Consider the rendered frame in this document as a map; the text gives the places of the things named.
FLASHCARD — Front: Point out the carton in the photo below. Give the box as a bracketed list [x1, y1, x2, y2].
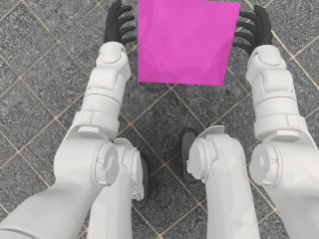
[138, 0, 241, 87]

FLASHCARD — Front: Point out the robot right forearm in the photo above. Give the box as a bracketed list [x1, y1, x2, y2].
[245, 45, 319, 152]

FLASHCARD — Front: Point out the robot right upper arm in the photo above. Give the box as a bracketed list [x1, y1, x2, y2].
[248, 140, 319, 239]

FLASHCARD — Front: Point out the robot left upper arm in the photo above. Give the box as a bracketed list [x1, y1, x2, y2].
[0, 137, 120, 239]

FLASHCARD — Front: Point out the left robot hand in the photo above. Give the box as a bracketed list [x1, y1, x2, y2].
[104, 0, 136, 46]

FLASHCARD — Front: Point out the left robot shin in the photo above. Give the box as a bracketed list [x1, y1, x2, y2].
[114, 137, 145, 200]

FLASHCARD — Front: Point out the right robot thigh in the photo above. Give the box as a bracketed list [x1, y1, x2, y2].
[192, 133, 260, 239]

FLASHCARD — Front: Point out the right robot hand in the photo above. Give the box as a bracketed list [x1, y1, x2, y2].
[231, 4, 273, 58]

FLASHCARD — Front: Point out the robot left forearm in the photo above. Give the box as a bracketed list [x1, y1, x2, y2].
[53, 42, 132, 174]

